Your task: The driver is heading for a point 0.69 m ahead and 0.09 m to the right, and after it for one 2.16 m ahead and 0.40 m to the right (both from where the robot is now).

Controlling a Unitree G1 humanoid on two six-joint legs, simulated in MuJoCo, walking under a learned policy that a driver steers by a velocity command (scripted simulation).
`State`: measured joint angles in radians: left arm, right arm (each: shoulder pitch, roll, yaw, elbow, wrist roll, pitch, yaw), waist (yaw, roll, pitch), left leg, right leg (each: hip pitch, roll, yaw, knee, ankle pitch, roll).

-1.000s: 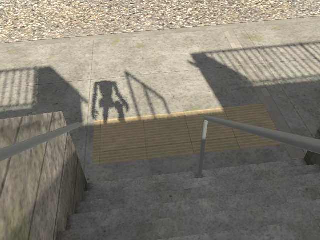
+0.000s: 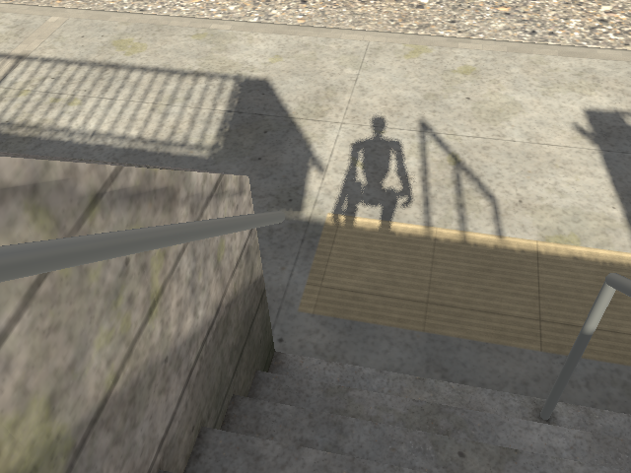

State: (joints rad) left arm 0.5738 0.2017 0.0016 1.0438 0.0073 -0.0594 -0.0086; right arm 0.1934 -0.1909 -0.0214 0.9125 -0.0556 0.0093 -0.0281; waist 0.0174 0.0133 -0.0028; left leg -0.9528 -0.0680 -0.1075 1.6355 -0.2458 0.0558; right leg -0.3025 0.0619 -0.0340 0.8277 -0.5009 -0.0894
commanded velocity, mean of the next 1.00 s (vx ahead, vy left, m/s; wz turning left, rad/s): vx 0.50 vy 0.00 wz -0.22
